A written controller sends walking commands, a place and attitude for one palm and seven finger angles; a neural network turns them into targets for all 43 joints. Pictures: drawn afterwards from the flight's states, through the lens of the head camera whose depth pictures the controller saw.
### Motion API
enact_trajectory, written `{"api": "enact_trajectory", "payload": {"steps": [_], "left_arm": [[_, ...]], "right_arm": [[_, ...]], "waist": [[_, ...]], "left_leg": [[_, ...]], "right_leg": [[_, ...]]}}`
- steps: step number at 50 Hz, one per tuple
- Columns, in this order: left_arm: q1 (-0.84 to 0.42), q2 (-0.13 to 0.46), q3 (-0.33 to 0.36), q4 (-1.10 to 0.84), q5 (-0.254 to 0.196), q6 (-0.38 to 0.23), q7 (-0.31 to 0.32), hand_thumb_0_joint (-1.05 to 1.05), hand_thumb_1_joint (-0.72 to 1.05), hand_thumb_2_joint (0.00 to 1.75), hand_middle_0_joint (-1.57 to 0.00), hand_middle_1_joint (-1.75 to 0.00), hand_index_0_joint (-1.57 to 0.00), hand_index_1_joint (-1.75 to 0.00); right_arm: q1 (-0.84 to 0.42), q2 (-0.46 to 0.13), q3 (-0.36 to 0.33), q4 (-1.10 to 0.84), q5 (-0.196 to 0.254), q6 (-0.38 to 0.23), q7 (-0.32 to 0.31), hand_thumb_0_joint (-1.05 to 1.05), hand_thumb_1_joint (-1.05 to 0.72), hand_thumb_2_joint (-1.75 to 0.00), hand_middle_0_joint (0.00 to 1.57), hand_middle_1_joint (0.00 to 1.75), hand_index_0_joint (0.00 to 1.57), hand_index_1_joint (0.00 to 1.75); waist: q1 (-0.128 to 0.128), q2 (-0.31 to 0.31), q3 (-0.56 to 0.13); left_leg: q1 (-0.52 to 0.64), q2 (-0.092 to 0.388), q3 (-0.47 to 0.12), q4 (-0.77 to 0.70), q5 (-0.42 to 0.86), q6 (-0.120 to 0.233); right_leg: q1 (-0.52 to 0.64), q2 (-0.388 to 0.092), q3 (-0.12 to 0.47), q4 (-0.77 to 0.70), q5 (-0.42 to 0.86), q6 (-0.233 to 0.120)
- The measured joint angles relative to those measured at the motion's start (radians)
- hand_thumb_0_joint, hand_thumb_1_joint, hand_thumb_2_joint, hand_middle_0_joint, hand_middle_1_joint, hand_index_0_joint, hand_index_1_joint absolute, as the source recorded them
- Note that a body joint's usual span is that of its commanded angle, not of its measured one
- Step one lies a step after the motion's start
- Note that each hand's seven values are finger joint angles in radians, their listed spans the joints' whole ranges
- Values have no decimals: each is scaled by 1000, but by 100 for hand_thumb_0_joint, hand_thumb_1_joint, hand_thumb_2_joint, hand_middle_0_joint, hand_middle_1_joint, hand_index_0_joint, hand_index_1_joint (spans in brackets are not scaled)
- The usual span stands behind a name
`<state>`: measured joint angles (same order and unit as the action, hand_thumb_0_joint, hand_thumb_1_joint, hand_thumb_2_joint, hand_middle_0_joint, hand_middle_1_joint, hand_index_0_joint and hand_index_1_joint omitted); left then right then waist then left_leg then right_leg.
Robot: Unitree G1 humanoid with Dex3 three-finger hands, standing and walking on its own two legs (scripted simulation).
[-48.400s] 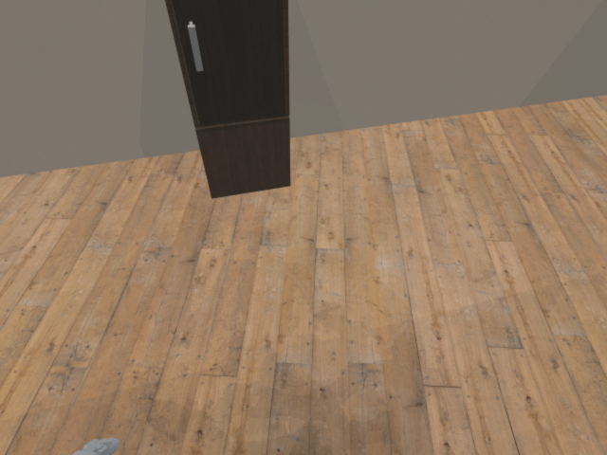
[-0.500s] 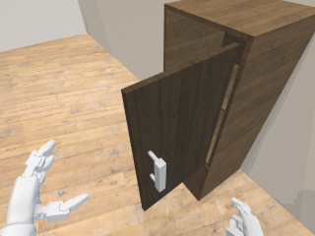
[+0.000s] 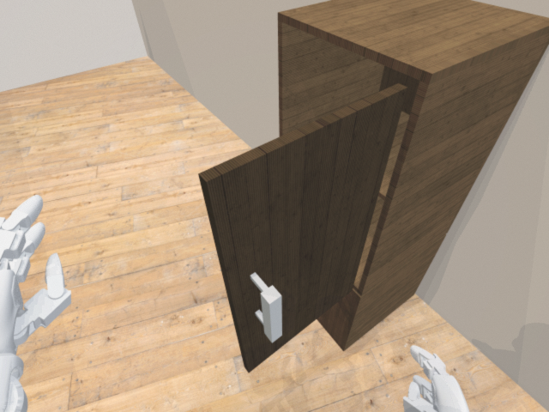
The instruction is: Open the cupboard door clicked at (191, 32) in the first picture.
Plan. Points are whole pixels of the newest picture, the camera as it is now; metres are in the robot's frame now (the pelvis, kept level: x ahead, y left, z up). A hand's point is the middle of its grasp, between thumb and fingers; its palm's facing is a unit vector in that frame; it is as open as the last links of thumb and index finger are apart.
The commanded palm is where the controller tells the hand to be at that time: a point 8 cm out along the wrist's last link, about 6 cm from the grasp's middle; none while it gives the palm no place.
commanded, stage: draw the hand back to the body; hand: left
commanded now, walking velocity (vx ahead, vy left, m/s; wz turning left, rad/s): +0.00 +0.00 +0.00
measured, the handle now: (265, 307) +0.30 +0.06 -0.04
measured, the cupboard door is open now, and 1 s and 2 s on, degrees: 93 93 93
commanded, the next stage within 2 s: step back with the hand held close in 0.20 s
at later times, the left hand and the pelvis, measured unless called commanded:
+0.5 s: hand (71, 290) +0.20 +0.25 +0.16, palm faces +0.41 -0.79 -0.46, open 7.4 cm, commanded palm +0.14 +0.28 +0.18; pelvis -0.01 -0.01 +0.00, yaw -1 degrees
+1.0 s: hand out of the picture +0.10 +0.28 +0.16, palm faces +0.42 -0.76 -0.50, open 7.4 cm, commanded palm +0.04 +0.32 +0.18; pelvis -0.09 +0.02 -0.01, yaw +1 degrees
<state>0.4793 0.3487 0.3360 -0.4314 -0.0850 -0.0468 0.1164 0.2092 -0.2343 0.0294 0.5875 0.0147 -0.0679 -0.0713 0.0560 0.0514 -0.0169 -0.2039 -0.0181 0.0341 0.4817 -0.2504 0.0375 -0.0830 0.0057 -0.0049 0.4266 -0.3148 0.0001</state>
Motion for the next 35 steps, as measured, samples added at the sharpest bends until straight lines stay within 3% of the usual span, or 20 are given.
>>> {"api": "enact_trajectory", "payload": {"steps": [18,23,35], "left_arm": [[2,5,1,14,0,-12,-10,1,88,89,-21,-30,-21,-31],[-1,26,49,34,18,-62,-9,1,89,89,-21,-30,-21,-31],[81,88,51,-53,18,-71,1,1,88,89,-21,-30,-21,-31]], "right_arm": [[-7,6,-8,22,-1,-2,-10,2,-90,-90,21,30,20,30],[-38,0,-12,4,-2,49,-4,2,-90,-90,21,30,20,30],[-44,-3,-42,-51,7,119,-14,2,-90,-90,21,30,20,30]], "waist": [[3,8,11],[-24,16,14],[-64,-27,45]], "left_leg": [[25,21,-12,-16,7,-21],[-12,35,-14,-5,12,-23],[-77,31,18,-17,65,-4]], "right_leg": [[31,23,-9,-26,9,-21],[7,36,-10,-48,35,-19],[-85,28,19,-20,76,0]]}}
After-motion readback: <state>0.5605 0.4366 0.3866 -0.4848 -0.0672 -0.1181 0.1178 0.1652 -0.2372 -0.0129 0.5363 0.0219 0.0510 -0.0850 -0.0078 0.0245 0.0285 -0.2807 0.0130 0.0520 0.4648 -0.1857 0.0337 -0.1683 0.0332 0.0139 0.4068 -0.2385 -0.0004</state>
